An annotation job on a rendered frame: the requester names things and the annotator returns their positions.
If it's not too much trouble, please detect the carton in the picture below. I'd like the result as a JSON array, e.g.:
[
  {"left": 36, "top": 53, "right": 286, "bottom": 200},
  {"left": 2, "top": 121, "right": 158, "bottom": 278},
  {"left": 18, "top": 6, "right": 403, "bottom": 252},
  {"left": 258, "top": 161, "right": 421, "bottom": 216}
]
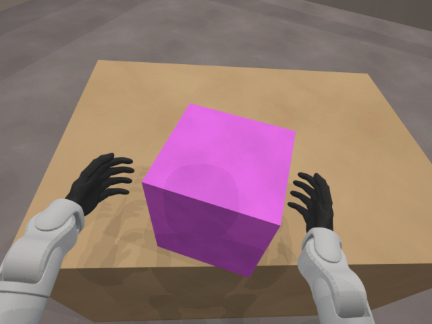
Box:
[{"left": 142, "top": 103, "right": 296, "bottom": 277}]

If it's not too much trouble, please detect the pedestal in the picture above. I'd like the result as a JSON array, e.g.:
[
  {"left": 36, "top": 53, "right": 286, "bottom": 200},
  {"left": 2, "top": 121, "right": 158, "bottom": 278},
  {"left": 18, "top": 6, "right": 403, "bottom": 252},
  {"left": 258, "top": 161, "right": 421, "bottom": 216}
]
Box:
[{"left": 12, "top": 60, "right": 432, "bottom": 322}]

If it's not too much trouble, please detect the robot left hand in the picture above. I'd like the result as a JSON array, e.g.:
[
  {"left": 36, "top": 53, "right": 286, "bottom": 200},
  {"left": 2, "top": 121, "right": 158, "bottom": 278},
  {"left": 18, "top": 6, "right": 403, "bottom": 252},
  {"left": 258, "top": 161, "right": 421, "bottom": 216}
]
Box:
[{"left": 65, "top": 153, "right": 134, "bottom": 216}]

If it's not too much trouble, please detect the robot right forearm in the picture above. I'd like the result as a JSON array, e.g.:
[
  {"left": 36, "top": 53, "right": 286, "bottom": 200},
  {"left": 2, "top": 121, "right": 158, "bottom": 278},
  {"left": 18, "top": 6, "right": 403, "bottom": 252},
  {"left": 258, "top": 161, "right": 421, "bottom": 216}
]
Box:
[{"left": 297, "top": 227, "right": 375, "bottom": 324}]

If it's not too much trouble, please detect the robot right hand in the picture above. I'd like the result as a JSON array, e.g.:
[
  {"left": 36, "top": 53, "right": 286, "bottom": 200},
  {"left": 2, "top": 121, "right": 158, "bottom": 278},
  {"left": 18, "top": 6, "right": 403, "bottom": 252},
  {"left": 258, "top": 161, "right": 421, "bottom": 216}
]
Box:
[{"left": 288, "top": 172, "right": 333, "bottom": 233}]

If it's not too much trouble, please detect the robot left forearm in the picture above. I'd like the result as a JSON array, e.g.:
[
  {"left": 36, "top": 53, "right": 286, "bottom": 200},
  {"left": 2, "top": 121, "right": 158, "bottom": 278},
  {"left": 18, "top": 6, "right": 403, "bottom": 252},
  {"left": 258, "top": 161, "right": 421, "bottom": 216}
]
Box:
[{"left": 0, "top": 198, "right": 84, "bottom": 324}]

